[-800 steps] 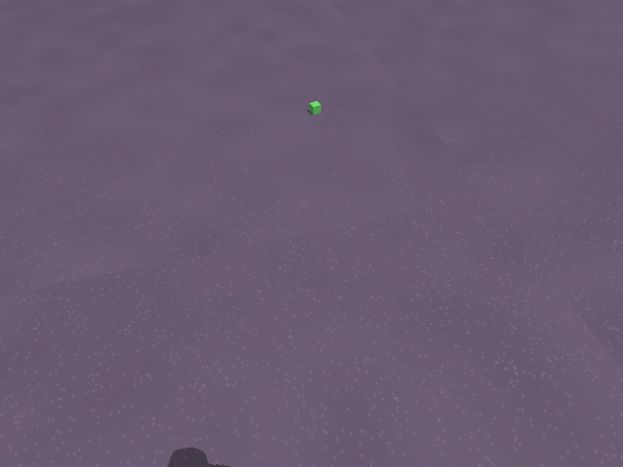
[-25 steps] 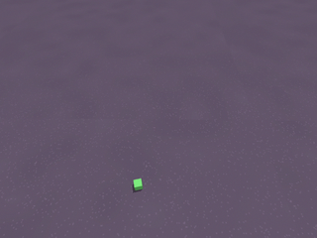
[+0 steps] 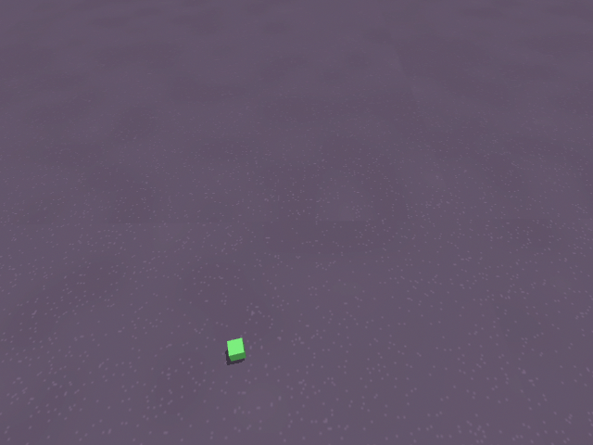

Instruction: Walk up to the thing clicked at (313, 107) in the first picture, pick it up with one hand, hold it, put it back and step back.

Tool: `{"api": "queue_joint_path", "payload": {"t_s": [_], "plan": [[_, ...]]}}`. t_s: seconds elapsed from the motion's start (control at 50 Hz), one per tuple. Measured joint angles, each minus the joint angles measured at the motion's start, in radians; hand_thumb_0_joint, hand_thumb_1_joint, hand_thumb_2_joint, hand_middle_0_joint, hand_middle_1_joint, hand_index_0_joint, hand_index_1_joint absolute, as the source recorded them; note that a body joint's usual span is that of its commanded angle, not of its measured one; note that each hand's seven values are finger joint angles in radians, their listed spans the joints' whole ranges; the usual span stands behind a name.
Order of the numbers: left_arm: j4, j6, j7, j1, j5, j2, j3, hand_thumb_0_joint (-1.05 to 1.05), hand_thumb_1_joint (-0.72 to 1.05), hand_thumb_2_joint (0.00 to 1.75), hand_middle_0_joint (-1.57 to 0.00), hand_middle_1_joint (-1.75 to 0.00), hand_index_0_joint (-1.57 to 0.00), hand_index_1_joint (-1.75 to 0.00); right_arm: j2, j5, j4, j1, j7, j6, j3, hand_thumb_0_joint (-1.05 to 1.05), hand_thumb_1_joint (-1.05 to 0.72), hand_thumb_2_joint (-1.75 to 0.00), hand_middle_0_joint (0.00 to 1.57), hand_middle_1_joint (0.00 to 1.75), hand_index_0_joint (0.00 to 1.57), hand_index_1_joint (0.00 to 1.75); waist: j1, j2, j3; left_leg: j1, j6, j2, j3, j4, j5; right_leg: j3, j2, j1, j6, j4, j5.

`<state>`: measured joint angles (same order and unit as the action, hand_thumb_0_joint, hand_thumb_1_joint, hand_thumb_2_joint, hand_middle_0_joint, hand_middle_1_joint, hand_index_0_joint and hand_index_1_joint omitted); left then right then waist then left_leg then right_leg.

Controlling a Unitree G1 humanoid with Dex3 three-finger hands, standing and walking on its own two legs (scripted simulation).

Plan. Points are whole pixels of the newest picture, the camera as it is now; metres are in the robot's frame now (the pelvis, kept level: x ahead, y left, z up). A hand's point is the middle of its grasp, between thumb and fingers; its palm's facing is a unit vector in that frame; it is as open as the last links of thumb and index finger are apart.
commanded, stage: walk up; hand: left
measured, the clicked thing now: (236, 349) +0.52 +0.26 -0.74
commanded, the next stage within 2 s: none
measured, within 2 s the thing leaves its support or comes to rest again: neither
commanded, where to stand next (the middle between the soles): +0.13 +0.01 m, yaw +2 degrees
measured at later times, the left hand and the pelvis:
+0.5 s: hand (160, 431) +0.17 +0.25 -0.16, palm faces +0.04 -0.93 -0.38, open 7.4 cm; pelvis +0.09 -0.02 -0.02, yaw +2 degrees
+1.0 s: hand out of the picture +0.15 +0.26 -0.15, palm faces -0.01 -0.92 -0.39, open 7.4 cm; pelvis +0.08 -0.01 +0.00, yaw +1 degrees
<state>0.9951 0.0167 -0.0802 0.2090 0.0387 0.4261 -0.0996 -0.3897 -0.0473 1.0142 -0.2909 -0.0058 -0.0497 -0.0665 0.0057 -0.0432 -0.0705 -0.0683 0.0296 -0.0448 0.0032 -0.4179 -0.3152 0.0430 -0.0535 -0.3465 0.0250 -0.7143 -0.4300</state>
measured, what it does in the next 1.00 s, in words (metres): steps on the spot: right foot, then left foot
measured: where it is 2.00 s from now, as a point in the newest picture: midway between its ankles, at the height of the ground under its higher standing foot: outside the picture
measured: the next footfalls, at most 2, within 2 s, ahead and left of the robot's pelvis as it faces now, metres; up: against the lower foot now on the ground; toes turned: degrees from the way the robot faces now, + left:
right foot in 0.04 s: +0.12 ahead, -0.15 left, +0.00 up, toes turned +1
left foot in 0.40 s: +0.18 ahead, +0.11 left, +0.00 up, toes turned +2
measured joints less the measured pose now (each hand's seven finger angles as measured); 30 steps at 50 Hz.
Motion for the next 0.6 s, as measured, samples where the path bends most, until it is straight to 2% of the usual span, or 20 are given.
{"api": "queue_joint_path", "payload": {"t_s": [0.04, 0.06, 0.08, 0.12, 0.18, 0.22, 0.28, 0.32, 0.4, 0.44, 0.52, 0.56, 0.58, 0.6], "plan": [[-0.015, -0.016, -0.002, 0.01, -0.002, 0.003, -0.004, 0.01, 0.9, 0.9, -0.21, -0.3, -0.2, -0.3, -0.025, 0.0, -0.014, -0.013, -0.006, 0.011, -0.007, 0.01, -0.9, -0.9, 0.21, 0.3, 0.21, 0.3, 0.001, 0.022, -0.018, -0.005, 0.01, -0.03, -0.003, -0.077, -0.059, -0.019, -0.006, 0.024, -0.01, 0.093, 0.111], [-0.022, -0.029, 0.003, 0.013, -0.002, 0.001, -0.007, 0.01, 0.9, 0.9, -0.21, -0.3, -0.2, -0.3, -0.036, 0.003, -0.019, -0.017, -0.005, 0.02, -0.009, 0.01, -0.9, -0.9, 0.21, 0.3, 0.21, 0.3, 0.006, 0.043, -0.03, -0.027, -0.008, -0.055, -0.014, -0.16, -0.097, -0.04, 0.009, 0.038, -0.023, 0.1, 0.19], [-0.03, -0.04, 0.011, 0.017, -0.001, -0.004, -0.008, 0.01, 0.9, 0.9, -0.21, -0.3, -0.2, -0.3, -0.041, 0.009, -0.022, -0.016, -0.002, 0.032, -0.009, 0.01, -0.9, -0.9, 0.2, 0.3, 0.21, 0.3, 0.009, 0.055, -0.035, -0.07, -0.026, -0.054, -0.044, -0.277, -0.152, -0.055, 0.021, 0.042, -0.029, 0.08, 0.182], [-0.046, -0.047, 0.02, 0.029, -0.005, -0.017, 0.001, 0.01, 0.9, 0.9, -0.2, -0.3, -0.2, -0.3, -0.042, 0.017, -0.025, -0.008, 0.001, 0.052, -0.008, 0.01, -0.9, -0.9, 0.2, 0.3, 0.21, 0.29, 0.001, 0.056, -0.04, -0.164, -0.046, -0.001, -0.084, -0.504, -0.206, -0.06, 0.024, 0.06, -0.021, 0.072, 0.146], [-0.064, -0.053, 0.034, 0.046, -0.018, -0.048, 0.025, 0.01, 0.9, 0.9, -0.21, -0.3, -0.2, -0.3, -0.053, 0.033, -0.044, -0.003, -0.006, 0.051, -0.005, 0.01, -0.9, -0.9, 0.2, 0.3, 0.2, 0.29, -0.006, 0.081, -0.04, -0.278, -0.06, 0.03, -0.079, -0.641, -0.146, -0.077, 0.036, 0.118, -0.01, 0.143, 0.15], [-0.076, -0.061, 0.042, 0.056, -0.021, -0.061, 0.039, 0.01, 0.9, 0.9, -0.21, -0.3, -0.2, -0.3, -0.053, 0.034, -0.062, 0.002, -0.012, 0.049, -0.005, 0.01, -0.9, -0.9, 0.2, 0.3, 0.2, 0.29, -0.012, 0.091, -0.04, -0.327, -0.055, 0.034, -0.074, -0.621, -0.117, -0.084, 0.044, 0.149, -0.009, 0.185, 0.159], [-0.093, -0.069, 0.059, 0.06, -0.022, -0.067, 0.054, 0.01, 0.9, 0.9, -0.21, -0.3, -0.2, -0.3, -0.041, 0.03, -0.083, 0.02, -0.015, 0.056, -0.003, 0.01, -0.9, -0.9, 0.2, 0.3, 0.2, 0.29, -0.019, 0.095, -0.053, -0.351, -0.04, 0.029, -0.075, -0.483, -0.091, -0.091, 0.05, 0.175, -0.009, 0.205, 0.152], [-0.103, -0.067, 0.068, 0.053, -0.022, -0.065, 0.061, 0.01, 0.9, 0.9, -0.21, -0.3, -0.2, -0.3, -0.028, 0.028, -0.092, 0.037, -0.016, 0.064, 0.0, 0.01, -0.9, -0.9, 0.2, 0.3, 0.2, 0.29, -0.023, 0.088, -0.063, -0.346, -0.041, 0.019, -0.061, -0.388, -0.056, -0.093, 0.047, 0.176, -0.012, 0.184, 0.13], [-0.115, -0.049, 0.081, 0.026, -0.036, -0.051, 0.072, 0.01, 0.9, 0.9, -0.21, -0.3, -0.2, -0.3, -0.011, 0.022, -0.108, 0.065, -0.021, 0.067, 0.005, 0.01, -0.9, -0.9, 0.2, 0.3, 0.2, 0.29, -0.019, 0.068, -0.069, -0.288, -0.056, 0.019, -0.027, -0.23, 0.099, -0.098, 0.027, 0.141, -0.029, 0.062, 0.043], [-0.111, -0.036, 0.09, -0.008, -0.048, -0.042, 0.071, 0.01, 0.9, 0.9, -0.21, -0.3, -0.2, -0.3, 0.006, 0.018, -0.112, 0.091, -0.019, 0.066, 0.007, 0.01, -0.9, -0.9, 0.2, 0.3, 0.2, 0.29, -0.019, 0.039, -0.083, -0.29, -0.033, 0.038, -0.016, -0.245, 0.071, -0.079, 0.006, 0.107, -0.025, -0.016, 0.017], [-0.095, -0.024, 0.1, -0.057, -0.058, -0.033, 0.071, 0.01, 0.9, 0.9, -0.21, -0.3, -0.2, -0.3, 0.031, 0.029, -0.128, 0.143, -0.017, 0.066, 0.03, 0.01, -0.9, -0.9, 0.2, 0.3, 0.2, 0.29, -0.015, 0.036, -0.087, -0.305, -0.035, 0.03, -0.021, -0.27, 0.05, -0.035, 0.044, 0.068, 0.002, -0.099, -0.116], [-0.085, -0.032, 0.101, -0.064, -0.057, -0.031, 0.072, 0.01, 0.9, 0.9, -0.21, -0.3, -0.2, -0.3, 0.037, 0.031, -0.135, 0.165, -0.015, 0.071, 0.039, 0.01, -0.9, -0.9, 0.2, 0.3, 0.21, 0.3, -0.019, 0.041, -0.076, -0.313, -0.029, 0.023, -0.019, -0.281, 0.044, -0.043, 0.045, 0.09, 0.006, -0.007, -0.048], [-0.078, -0.04, 0.102, -0.064, -0.052, -0.033, 0.072, 0.01, 0.9, 0.9, -0.21, -0.3, -0.2, -0.3, 0.036, 0.036, -0.135, 0.179, -0.014, 0.074, 0.041, 0.01, -0.9, -0.9, 0.2, 0.3, 0.21, 0.3, -0.022, 0.049, -0.074, -0.318, -0.024, 0.017, -0.017, -0.292, 0.038, -0.045, 0.047, 0.098, -0.008, 0.031, 0.04], [-0.07, -0.045, 0.103, -0.065, -0.044, -0.038, 0.073, 0.01, 0.9, 0.9, -0.21, -0.3, -0.2, -0.3, 0.033, 0.041, -0.133, 0.193, -0.014, 0.079, 0.041, 0.01, -0.9, -0.9, 0.2, 0.3, 0.21, 0.3, -0.02, 0.063, -0.074, -0.319, -0.022, 0.011, -0.024, -0.3, 0.034, -0.05, 0.053, 0.103, -0.021, 0.036, 0.057]]}}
